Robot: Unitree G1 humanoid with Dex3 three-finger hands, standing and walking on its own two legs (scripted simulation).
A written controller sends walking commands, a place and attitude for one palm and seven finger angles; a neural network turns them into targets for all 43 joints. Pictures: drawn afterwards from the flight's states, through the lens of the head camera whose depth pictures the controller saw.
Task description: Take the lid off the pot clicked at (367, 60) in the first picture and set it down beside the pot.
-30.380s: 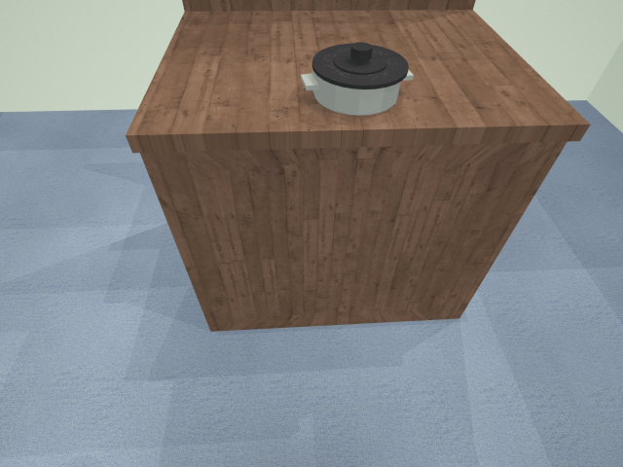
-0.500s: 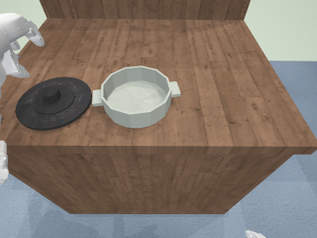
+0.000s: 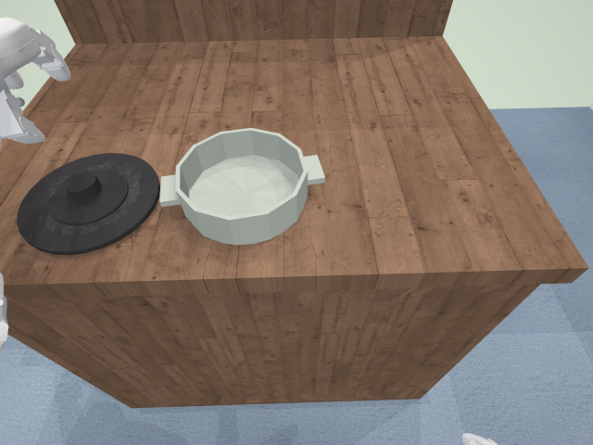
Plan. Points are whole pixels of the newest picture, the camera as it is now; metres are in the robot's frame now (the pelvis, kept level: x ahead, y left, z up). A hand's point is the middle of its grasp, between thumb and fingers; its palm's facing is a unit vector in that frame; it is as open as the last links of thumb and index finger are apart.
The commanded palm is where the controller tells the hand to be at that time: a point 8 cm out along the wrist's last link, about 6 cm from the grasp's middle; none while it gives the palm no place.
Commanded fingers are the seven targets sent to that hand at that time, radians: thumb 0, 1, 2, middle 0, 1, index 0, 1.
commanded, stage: draw the hand back to the body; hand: left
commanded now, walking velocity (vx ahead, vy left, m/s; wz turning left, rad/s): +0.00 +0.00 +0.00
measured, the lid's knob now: (83, 186) +0.45 +0.31 +0.10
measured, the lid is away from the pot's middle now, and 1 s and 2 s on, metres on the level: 0.23 0.23 0.23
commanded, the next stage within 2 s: none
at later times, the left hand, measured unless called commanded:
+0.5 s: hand (34, 103) +0.38 +0.24 +0.29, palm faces +0.34 -0.83 -0.45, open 11.0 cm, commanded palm +0.32 +0.29 +0.30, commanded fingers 0.00 -0.08 1.00 -0.54 -0.40 -0.54 -0.40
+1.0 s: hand (15, 123) +0.33 +0.23 +0.30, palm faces +0.52 -0.83 -0.19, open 9.3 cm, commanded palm +0.27 +0.26 +0.30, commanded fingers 0.00 0.60 0.93 -0.30 -0.33 -0.30 -0.33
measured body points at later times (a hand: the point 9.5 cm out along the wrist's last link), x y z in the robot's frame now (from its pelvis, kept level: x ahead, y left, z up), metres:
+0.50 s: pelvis +0.00 -0.02 +0.00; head +0.00 -0.02 +0.45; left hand +0.35 +0.28 +0.31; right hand +0.17 -0.24 -0.09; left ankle +0.02 +0.04 -0.74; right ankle -0.02 -0.13 -0.74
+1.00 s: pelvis +0.02 -0.06 +0.00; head +0.01 -0.08 +0.45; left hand +0.29 +0.27 +0.31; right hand +0.18 -0.32 -0.10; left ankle +0.02 +0.04 -0.74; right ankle -0.02 -0.13 -0.74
